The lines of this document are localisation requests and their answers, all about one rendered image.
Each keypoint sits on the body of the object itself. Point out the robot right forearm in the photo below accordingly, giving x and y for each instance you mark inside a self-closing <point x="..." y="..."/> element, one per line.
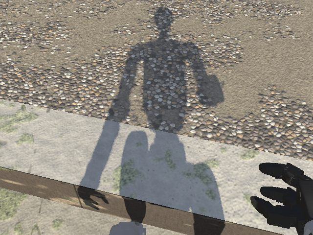
<point x="308" y="228"/>

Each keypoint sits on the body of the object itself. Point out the right robot hand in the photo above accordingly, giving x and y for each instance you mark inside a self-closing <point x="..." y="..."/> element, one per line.
<point x="297" y="207"/>

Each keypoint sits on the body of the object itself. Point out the left robot thigh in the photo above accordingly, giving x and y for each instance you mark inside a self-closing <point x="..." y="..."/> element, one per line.
<point x="128" y="228"/>

